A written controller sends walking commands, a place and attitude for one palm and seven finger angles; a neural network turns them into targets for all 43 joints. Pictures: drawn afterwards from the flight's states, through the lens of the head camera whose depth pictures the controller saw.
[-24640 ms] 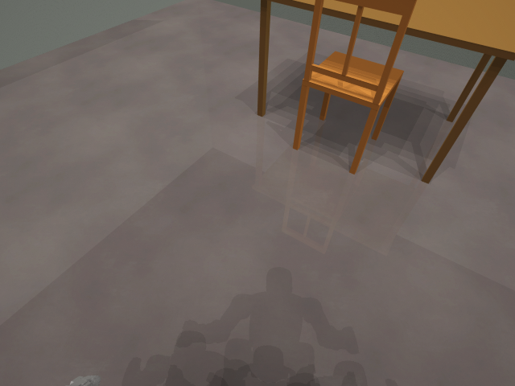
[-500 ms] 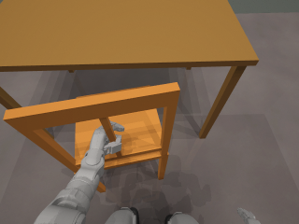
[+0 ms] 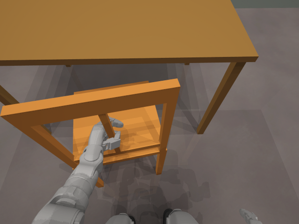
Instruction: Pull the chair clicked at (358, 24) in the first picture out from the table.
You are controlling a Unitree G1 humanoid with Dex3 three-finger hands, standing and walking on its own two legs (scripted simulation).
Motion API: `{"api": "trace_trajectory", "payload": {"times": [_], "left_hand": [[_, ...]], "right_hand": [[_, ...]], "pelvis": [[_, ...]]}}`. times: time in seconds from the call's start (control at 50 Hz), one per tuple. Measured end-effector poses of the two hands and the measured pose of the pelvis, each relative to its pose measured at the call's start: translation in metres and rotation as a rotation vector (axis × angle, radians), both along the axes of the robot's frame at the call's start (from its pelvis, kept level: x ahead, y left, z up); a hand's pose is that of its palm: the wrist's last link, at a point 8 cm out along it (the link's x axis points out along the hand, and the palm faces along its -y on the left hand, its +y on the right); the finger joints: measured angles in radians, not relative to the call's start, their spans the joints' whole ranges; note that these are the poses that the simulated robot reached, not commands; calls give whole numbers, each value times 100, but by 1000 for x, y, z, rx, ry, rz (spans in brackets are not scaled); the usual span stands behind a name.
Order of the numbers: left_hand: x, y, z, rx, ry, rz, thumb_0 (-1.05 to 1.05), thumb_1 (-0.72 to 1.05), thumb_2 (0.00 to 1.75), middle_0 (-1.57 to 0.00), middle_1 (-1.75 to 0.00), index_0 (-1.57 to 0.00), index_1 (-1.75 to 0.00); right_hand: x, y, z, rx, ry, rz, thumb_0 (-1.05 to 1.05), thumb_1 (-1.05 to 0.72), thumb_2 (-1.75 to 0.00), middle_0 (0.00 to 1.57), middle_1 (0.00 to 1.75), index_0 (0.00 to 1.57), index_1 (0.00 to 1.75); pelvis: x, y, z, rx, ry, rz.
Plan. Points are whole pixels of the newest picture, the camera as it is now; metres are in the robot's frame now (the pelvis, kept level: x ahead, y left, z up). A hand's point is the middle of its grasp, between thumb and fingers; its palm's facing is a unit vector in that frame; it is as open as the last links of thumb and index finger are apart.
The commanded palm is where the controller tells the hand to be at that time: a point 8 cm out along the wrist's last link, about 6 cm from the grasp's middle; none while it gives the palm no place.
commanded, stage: step backward, pulling the chair out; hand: left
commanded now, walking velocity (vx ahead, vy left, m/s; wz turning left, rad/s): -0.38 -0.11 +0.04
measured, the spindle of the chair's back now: (111, 134) +0.38 +0.13 -0.07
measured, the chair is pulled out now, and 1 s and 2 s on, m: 0.15 0.26 0.43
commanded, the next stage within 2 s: none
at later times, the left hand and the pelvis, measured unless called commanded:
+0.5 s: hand (117, 154) +0.31 +0.10 -0.06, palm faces -0.04 -0.99 -0.15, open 5.2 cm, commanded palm +0.28 +0.16 -0.06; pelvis -0.05 +0.00 +0.00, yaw +1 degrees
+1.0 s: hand (115, 179) +0.23 +0.10 -0.06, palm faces -0.04 -0.99 -0.16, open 5.2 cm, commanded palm +0.21 +0.15 -0.06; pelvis -0.12 +0.00 +0.00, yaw +0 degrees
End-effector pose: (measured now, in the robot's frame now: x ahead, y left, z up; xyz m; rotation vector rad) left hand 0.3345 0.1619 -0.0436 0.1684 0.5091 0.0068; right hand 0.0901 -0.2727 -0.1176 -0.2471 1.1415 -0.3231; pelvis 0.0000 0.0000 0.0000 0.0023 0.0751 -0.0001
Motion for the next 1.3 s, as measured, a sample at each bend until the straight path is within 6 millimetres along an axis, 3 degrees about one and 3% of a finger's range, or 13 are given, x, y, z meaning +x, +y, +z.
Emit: {"api": "trace_trajectory", "payload": {"times": [0.18,0.28,0.46,0.6,0.74,0.86,1.02,1.16,1.3], "left_hand": [[-7,-2,1,-7,19,44,5,71,79,-26,-116,-50,-145],[-16,-6,2,-1,24,76,5,71,81,-28,-114,-50,-145],[-39,-7,2,-10,31,31,5,71,79,-25,-115,-50,-145],[-61,-2,2,-15,25,-30,4,72,78,-23,-117,-50,-145],[-81,-3,3,-9,43,29,5,71,81,-25,-114,-50,-145],[-93,-7,3,-8,47,53,6,70,82,-26,-113,-50,-145],[-122,-6,2,-8,18,-5,4,71,79,-24,-117,-50,-145],[-151,-6,3,-3,28,22,5,71,81,-25,-116,-50,-145],[-168,-13,4,-4,41,72,6,70,82,-26,-112,-50,-145]], "right_hand": [[-1,13,-4,105,-55,23,1,-91,-90,20,30,20,29],[-14,5,-9,122,-40,-7,1,-91,-90,20,30,20,30],[-33,-13,-3,2,6,19,1,-91,-90,20,30,20,29],[-47,11,8,14,-18,26,1,-91,-90,20,30,20,29],[-67,30,-10,153,-25,22,1,-91,-90,20,30,20,30],[-92,17,-14,127,-6,13,1,-91,-90,20,30,21,30],[-123,1,-2,18,0,8,1,-91,-90,20,30,20,29],[-141,7,-8,89,-4,34,1,-91,-90,20,30,20,29],[-159,-1,-14,117,-16,19,1,-91,-90,20,30,20,30]], "pelvis": [[-11,-15,1,-4,-14,-49],[-21,-23,2,-8,-2,-37],[-44,-4,0,-5,18,26],[-61,3,4,14,0,-16],[-72,-12,4,-7,-13,-33],[-97,-13,3,10,3,-1],[-127,0,-1,9,-12,-2],[-138,-15,2,8,-34,-22],[-166,-24,1,15,-18,7]]}}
